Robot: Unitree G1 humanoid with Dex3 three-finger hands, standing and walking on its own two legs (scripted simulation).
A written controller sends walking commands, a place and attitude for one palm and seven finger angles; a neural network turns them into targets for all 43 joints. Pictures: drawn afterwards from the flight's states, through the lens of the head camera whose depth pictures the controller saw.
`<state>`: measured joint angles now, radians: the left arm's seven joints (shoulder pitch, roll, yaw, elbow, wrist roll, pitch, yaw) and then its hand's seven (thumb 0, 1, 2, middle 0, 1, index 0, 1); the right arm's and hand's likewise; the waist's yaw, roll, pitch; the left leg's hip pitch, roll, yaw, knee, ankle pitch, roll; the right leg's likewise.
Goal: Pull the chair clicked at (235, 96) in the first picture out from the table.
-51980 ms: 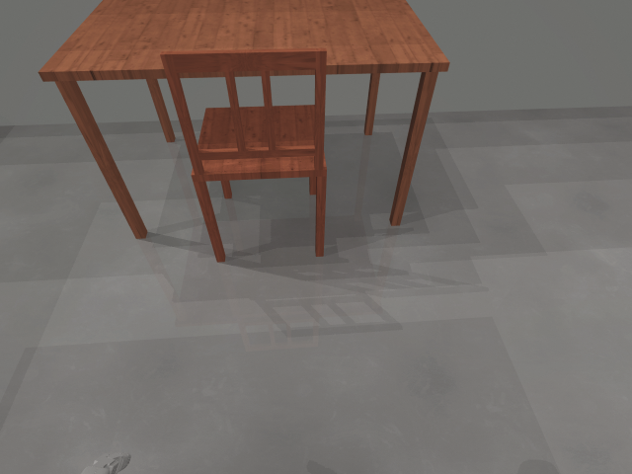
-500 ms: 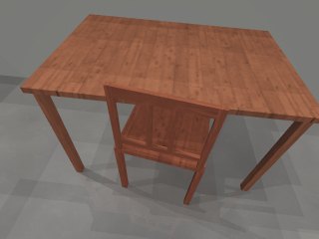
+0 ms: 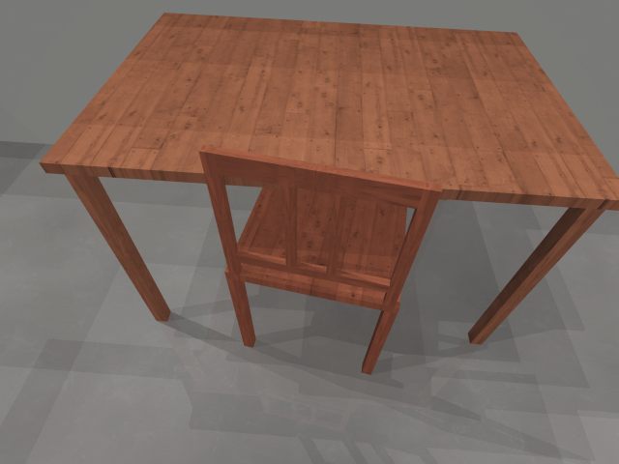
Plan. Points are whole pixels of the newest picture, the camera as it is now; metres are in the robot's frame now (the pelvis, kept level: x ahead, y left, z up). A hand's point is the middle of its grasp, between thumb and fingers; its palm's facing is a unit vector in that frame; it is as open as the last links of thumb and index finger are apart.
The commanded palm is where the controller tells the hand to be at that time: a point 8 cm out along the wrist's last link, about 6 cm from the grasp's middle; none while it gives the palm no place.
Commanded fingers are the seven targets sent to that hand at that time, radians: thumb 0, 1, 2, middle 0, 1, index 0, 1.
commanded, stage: look again from close up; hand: left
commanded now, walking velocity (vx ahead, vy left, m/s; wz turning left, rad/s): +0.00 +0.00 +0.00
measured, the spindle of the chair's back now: (290, 228) +0.56 +0.07 -0.11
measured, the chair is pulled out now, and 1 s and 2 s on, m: -0.05 -0.05 -0.05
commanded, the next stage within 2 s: shuffle to correct the standing spot in 1.12 s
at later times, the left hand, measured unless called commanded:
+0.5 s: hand out of the picture -0.01 +0.12 -0.17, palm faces +0.01 -0.98 -0.18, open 7.4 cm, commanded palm none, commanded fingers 0.00 0.90 0.90 -0.20 -0.30 -0.20 -0.30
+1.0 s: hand out of the picture +0.02 +0.12 -0.17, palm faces +0.01 -0.98 -0.19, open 7.4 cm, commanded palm none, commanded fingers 0.00 0.90 0.90 -0.20 -0.30 -0.20 -0.30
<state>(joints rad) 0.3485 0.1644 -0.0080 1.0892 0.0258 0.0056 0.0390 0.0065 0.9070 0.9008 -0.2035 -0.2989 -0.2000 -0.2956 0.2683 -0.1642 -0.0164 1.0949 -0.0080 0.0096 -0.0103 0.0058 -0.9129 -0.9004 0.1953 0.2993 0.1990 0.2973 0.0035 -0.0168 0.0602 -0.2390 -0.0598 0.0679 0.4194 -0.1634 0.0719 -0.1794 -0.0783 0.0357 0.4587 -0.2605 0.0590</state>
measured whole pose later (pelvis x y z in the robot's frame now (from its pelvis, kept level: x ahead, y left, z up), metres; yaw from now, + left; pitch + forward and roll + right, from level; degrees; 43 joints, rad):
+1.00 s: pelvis +0.02 -0.04 +0.00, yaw -1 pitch -1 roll +0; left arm 0.28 0.13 0.00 1.10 0.02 -0.02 0.04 0.01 0.91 0.90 -0.20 -0.30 -0.20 -0.30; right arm 0.23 -0.16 -0.01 1.13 -0.01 0.01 -0.02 0.01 -0.92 -0.90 0.19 0.30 0.20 0.30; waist 0.00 0.00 0.05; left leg -0.22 0.01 0.05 0.43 -0.19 0.00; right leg -0.16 -0.01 0.02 0.45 -0.28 0.01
